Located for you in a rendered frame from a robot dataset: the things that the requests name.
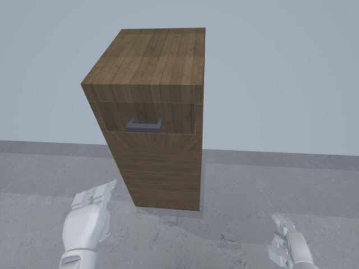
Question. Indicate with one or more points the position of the left robot hand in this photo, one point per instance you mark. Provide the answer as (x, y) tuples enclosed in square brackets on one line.
[(88, 224)]

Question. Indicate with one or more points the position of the cabinet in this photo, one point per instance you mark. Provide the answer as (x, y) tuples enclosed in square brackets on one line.
[(160, 170)]

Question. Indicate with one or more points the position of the robot left forearm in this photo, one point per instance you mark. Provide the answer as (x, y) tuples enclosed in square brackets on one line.
[(79, 258)]

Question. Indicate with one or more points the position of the right robot hand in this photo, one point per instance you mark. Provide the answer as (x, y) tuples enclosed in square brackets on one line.
[(295, 248)]

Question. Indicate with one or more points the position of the handle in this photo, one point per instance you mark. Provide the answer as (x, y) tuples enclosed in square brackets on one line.
[(146, 128)]

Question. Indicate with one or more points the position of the drawer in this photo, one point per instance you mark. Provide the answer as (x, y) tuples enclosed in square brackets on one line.
[(176, 117)]

